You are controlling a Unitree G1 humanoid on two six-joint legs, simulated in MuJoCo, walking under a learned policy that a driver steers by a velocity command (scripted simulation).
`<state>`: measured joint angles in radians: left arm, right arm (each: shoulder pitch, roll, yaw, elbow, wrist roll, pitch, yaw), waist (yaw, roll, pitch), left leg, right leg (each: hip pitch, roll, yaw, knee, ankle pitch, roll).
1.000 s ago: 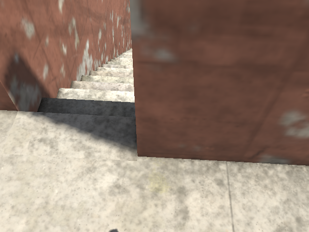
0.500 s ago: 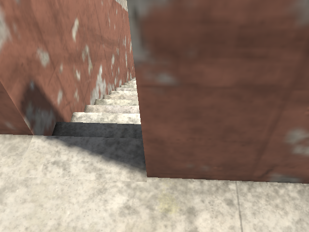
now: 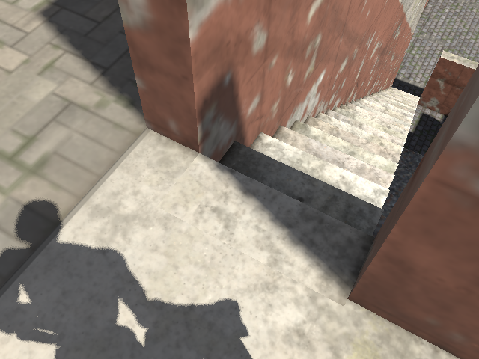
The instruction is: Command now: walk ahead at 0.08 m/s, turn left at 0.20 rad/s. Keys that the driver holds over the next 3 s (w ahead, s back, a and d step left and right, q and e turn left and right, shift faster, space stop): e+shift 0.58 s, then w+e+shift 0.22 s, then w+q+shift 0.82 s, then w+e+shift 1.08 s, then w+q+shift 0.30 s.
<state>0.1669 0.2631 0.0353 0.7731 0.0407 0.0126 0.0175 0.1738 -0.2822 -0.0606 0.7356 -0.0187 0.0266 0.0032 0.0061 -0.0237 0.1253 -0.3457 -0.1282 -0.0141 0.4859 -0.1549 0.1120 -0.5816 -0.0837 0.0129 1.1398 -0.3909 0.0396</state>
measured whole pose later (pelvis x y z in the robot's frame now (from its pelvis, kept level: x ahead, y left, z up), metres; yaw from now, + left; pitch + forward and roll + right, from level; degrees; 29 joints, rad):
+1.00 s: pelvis +0.14 -0.05 +0.01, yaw -37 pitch +1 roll +0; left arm 0.10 0.27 0.03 0.69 0.02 -0.02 0.00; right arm 0.34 -0.27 -0.02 0.84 0.00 -0.03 -0.02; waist -0.05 -0.04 0.06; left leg -0.15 -0.03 -0.06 0.41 -0.26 0.03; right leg -0.37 0.07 0.08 0.62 -0.31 0.00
